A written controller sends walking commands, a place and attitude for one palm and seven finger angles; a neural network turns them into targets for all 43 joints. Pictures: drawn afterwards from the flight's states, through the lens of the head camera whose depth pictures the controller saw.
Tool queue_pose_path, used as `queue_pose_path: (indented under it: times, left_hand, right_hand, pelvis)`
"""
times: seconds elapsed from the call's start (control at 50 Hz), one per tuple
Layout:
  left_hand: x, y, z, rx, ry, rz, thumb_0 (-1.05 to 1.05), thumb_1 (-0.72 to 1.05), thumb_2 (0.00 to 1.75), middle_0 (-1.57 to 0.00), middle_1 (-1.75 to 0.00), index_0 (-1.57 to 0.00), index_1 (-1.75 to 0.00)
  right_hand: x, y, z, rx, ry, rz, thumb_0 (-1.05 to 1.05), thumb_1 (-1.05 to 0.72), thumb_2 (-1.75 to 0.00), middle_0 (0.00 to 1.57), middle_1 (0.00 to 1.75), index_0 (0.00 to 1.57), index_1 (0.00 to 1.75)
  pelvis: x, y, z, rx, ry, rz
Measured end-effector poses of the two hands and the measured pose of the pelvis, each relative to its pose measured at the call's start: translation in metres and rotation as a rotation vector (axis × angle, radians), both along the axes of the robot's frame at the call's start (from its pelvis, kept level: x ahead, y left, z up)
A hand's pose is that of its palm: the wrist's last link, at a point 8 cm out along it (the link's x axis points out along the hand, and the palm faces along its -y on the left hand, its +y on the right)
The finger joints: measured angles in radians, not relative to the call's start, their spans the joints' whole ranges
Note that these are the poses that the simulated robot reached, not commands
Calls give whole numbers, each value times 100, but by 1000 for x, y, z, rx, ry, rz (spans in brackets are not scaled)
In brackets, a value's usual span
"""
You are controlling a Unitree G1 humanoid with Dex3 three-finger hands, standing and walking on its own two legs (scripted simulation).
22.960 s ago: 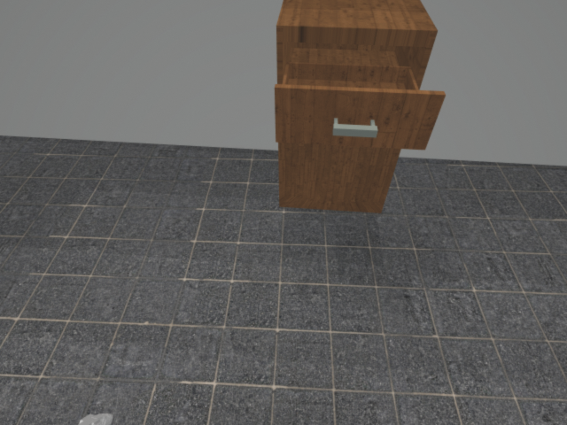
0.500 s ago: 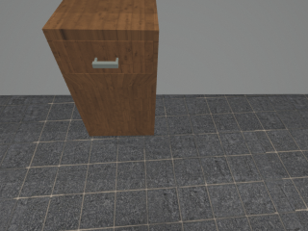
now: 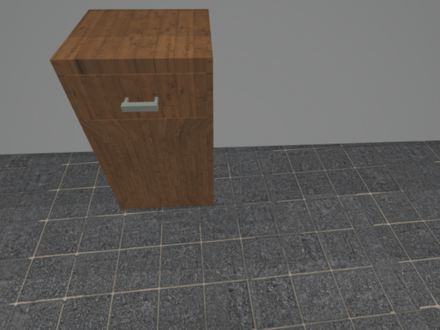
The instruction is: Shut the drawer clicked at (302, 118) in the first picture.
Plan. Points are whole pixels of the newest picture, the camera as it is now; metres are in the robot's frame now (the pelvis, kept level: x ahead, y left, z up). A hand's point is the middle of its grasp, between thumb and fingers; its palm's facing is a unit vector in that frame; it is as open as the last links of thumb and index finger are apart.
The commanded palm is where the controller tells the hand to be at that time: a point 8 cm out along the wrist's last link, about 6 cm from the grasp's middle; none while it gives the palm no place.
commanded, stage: let the arm hang, fingers relaxed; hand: left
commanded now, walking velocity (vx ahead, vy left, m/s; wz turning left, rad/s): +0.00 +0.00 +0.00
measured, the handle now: (140, 103) +0.82 +0.31 -0.07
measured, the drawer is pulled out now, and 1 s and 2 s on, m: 0.00 0.00 0.00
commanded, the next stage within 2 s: look to check the result in 0.04 s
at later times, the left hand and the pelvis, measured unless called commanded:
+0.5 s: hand out of the picture -0.02 +0.15 -0.18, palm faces +0.05 -0.98 -0.18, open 7.4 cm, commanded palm none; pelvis +0.01 -0.01 +0.00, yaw -1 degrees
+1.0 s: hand out of the picture -0.01 +0.16 -0.17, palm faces +0.03 -0.98 -0.18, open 7.4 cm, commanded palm none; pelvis +0.02 +0.00 +0.00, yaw -1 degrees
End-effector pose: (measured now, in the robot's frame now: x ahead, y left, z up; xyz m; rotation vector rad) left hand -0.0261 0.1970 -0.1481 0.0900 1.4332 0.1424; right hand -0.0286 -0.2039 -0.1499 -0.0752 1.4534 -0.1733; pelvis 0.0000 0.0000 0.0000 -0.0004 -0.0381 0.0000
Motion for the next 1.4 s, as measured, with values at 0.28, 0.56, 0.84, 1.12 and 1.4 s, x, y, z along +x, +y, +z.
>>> queue_pose_path:
  times: [0.28, 0.56, 0.84, 1.12, 1.4]
  left_hand:
    - [-2, 0, 1, 20, 41, 10, 1, 91, 90, -20, -30, -20, -30]
    - [0, 4, 2, 25, 56, 7, 1, 91, 90, -20, -30, -20, -29]
    - [13, 10, 3, 30, 30, -8, 1, 91, 90, -20, -30, -20, -30]
    - [11, 14, 6, 40, 39, -11, 1, 91, 90, -20, -30, -20, -29]
    - [9, 11, 5, 34, 42, -11, 1, 91, 90, -20, -30, -20, -30]
  right_hand:
    - [15, -11, 1, -14, -2, 4, 1, -90, -90, 20, 30, 20, 30]
    - [30, -16, 2, -32, -20, 15, 1, -91, -90, 20, 30, 20, 30]
    - [31, -13, 3, -29, -21, 13, 1, -91, -90, 20, 30, 20, 30]
    - [27, -10, 2, -17, -7, 7, 1, -91, -90, 20, 30, 20, 30]
    - [31, -14, 3, -28, -24, 11, 1, -91, -90, 20, 30, 20, 30]
  pelvis:
    - [10, -8, 0, -2, -1, -3]
    - [16, -6, 1, 2, -2, -10]
    - [17, -3, 2, 5, -2, -15]
    - [17, -2, 2, 7, 1, -16]
    - [17, -2, 2, 6, -2, -19]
